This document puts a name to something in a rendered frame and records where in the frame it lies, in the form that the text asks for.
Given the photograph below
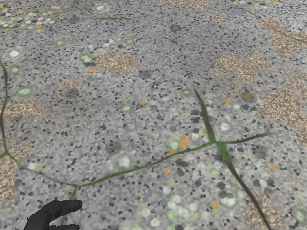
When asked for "robot left hand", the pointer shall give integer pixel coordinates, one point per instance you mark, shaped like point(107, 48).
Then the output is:
point(51, 211)

